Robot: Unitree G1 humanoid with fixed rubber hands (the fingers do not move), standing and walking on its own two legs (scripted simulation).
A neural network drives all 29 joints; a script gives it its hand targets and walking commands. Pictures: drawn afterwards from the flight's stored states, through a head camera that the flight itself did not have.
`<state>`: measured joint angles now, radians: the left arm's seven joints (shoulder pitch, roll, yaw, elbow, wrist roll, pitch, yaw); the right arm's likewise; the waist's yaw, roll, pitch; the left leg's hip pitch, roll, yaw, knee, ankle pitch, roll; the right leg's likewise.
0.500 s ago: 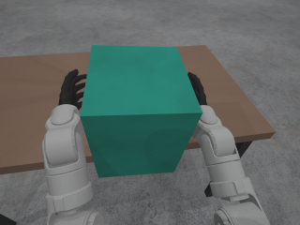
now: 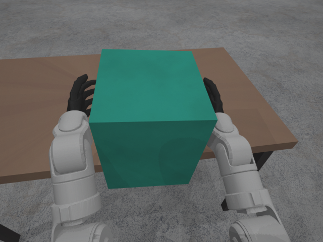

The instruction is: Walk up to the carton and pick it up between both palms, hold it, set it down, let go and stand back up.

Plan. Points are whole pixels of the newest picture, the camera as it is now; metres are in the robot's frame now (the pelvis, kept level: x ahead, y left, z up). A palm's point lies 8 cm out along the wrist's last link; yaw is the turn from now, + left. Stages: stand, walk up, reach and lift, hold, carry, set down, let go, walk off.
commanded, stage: hold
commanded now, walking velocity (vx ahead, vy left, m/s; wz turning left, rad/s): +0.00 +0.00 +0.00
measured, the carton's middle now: (148, 122) +0.37 +0.01 +0.13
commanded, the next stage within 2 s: none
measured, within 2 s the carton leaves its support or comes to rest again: neither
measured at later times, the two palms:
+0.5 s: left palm (79, 113) +0.35 +0.15 +0.18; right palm (212, 113) +0.36 -0.14 +0.16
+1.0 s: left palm (80, 114) +0.35 +0.15 +0.19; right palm (215, 114) +0.35 -0.14 +0.16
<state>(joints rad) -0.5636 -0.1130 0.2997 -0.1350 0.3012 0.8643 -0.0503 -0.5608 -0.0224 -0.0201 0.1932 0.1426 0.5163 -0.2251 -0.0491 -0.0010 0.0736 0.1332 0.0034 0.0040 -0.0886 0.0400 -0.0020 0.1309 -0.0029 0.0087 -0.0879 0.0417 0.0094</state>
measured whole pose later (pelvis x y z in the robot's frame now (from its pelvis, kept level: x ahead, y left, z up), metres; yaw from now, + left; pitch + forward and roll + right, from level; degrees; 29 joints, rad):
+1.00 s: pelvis +0.00 +0.00 +0.00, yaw +0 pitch -6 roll +0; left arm -0.54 -0.12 0.29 -0.19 0.30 0.90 -0.05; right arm -0.54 -0.03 0.00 0.15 0.16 0.53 -0.23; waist -0.06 0.00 0.10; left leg 0.16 0.00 0.01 -0.09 0.03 0.00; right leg 0.16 0.00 0.01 -0.09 0.04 0.01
